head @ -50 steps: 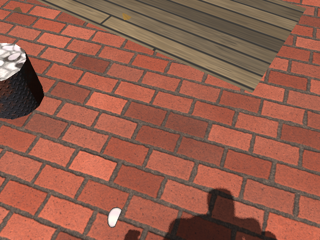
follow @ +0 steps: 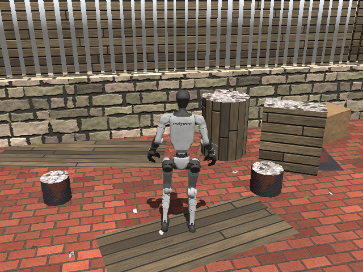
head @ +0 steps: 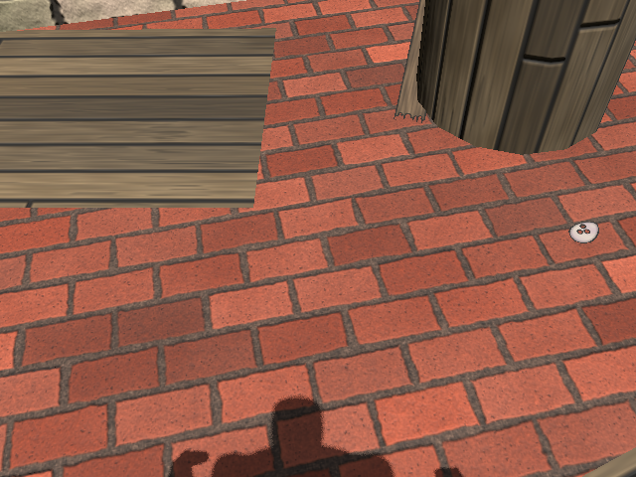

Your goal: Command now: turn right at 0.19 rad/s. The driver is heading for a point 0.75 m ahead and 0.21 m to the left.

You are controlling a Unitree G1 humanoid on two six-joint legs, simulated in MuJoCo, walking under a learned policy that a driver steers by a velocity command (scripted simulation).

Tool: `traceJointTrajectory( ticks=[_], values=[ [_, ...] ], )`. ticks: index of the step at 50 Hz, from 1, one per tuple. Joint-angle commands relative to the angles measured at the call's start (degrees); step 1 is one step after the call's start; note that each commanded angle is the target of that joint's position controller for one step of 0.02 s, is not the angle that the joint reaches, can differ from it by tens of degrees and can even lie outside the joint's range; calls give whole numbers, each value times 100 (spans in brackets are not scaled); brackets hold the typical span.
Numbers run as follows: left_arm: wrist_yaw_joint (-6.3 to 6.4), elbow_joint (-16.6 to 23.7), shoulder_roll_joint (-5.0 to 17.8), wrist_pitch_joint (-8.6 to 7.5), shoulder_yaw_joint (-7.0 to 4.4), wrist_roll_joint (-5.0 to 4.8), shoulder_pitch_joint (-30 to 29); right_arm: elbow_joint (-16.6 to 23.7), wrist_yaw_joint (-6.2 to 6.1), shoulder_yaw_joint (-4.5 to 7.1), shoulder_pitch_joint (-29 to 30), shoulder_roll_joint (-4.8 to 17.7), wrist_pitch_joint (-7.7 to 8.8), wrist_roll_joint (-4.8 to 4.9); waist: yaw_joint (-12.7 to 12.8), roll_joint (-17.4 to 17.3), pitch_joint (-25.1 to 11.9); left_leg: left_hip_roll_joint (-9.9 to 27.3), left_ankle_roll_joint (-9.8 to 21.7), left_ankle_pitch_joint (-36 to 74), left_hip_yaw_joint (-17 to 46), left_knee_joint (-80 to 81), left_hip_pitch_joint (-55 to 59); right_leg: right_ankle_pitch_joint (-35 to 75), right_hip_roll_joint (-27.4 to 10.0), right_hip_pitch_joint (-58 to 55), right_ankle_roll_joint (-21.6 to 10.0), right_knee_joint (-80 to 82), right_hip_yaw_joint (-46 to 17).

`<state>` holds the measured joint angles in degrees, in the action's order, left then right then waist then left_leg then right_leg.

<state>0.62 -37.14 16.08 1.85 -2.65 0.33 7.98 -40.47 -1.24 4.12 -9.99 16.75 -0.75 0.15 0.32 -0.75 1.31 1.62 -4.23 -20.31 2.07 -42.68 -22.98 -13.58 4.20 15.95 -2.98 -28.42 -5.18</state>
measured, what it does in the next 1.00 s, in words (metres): steps on the spot: left foot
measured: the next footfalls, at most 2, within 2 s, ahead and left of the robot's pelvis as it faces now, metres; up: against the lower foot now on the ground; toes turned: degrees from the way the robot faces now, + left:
left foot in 0.06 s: +0.05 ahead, +0.15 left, +0.00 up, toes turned -1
right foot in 1.58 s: +0.13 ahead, -0.11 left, +0.00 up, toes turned -2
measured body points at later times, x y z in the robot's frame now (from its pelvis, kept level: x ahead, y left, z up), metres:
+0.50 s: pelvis +0.01 +0.03 +0.00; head +0.02 +0.03 +0.45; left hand +0.12 +0.29 -0.12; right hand +0.16 -0.21 -0.11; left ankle +0.01 +0.15 -0.74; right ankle +0.01 -0.10 -0.74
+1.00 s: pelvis +0.01 +0.05 +0.00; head +0.02 +0.05 +0.45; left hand +0.09 +0.31 -0.14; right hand +0.11 -0.20 -0.13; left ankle +0.01 +0.15 -0.74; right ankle +0.01 -0.10 -0.74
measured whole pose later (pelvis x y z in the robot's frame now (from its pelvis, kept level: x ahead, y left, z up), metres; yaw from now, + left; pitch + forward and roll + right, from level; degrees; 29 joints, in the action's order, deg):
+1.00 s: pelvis +0.01 +0.05 +0.00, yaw -1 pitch -2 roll +0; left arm 2.8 -53.8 13.0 1.4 -2.9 0.3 12.6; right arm -48.8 -0.6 0.9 -12.8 13.1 1.8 -0.4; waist 0.2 0.2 2.1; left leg -2.0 2.1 -16.0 -0.5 -28.3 -10.7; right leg -15.5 0.8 10.8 2.2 -27.9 -7.4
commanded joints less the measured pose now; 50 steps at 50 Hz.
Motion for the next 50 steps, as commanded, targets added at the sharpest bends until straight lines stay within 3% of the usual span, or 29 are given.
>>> traceJointTrajectory(
  ticks=[1,2,3,4,5,6,8,10,19,35,50],
  values=[
    [-26,250,773,-63,-166,-36,-145,412,43,98,87,433,149,13,-27,851,-402,-39,129,414,-91,1171,650,1213,-1417,-242,-927,598,-1392],
    [-28,194,649,-79,-112,-61,-113,368,67,69,-42,372,186,-37,-153,724,-407,-30,214,1201,-83,1989,1158,1104,-1280,-94,-722,528,-1335],
    [-29,134,481,-128,-53,4,99,391,60,72,-104,520,221,-132,-85,444,-551,341,334,2042,311,2124,1734,691,-1062,124,-394,398,-1234],
    [-54,95,454,-190,-53,119,430,459,30,149,-101,962,224,-183,230,-388,-658,960,630,3132,796,1887,1996,-49,-571,360,-87,-46,-760],
    [-44,67,388,-201,-54,88,471,363,68,94,145,751,227,-181,396,-1012,-680,1041,1033,2284,976,1984,1277,-466,-350,-75,166,37,-262],
    [-28,14,547,-183,-77,118,286,468,111,3,376,408,250,-152,266,-805,-522,794,979,1485,831,2083,1024,-241,-407,-300,282,106,-260],
    [-8,5,588,-104,-117,66,11,461,124,-6,318,449,296,-144,68,-589,-302,447,663,1019,486,1980,986,93,-395,-162,200,81,-325],
    [-11,-10,514,-70,-110,52,54,410,101,-18,143,467,345,-132,24,-422,-242,380,589,948,400,1901,988,285,-449,-132,133,143,-410],
    [25,-303,352,-131,-116,26,273,431,60,-103,57,319,291,-102,-44,121,-254,223,628,1151,263,1683,1146,635,-493,-151,215,171,-458],
    [180,-784,331,-95,-142,9,451,36,82,-160,-101,222,326,-77,2,53,-144,122,647,1147,219,1855,1015,900,-529,-492,320,184,-433],
    [245,-1548,293,-108,-152,-9,530,-639,44,-186,-289,270,319,-47,-17,47,-12,120,730,1076,280,2127,1093,898,-508,-585,426,361,-325]
  ],
)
